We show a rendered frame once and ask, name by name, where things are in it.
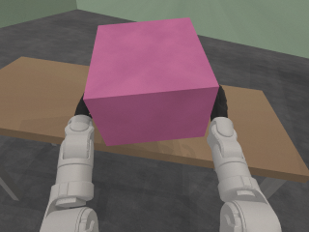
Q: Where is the right robot forearm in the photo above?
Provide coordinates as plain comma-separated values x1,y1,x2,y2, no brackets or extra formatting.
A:
207,117,282,232

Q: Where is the left robot forearm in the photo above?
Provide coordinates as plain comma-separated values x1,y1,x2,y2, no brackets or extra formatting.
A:
40,114,95,232

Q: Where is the table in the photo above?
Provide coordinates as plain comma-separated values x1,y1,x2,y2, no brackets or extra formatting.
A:
0,56,309,201

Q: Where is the right robot upper arm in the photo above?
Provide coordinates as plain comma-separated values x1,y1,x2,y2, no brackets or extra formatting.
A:
219,200,281,232

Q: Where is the robot right hand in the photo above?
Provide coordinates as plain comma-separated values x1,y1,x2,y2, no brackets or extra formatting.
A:
211,85,228,121

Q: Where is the left robot upper arm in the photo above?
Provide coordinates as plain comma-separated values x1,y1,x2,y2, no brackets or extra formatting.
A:
41,207,99,232

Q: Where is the robot left hand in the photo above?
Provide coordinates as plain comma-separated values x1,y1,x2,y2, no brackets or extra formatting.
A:
74,92,93,119

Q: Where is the carton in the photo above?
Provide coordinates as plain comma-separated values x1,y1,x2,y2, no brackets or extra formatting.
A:
83,17,219,146

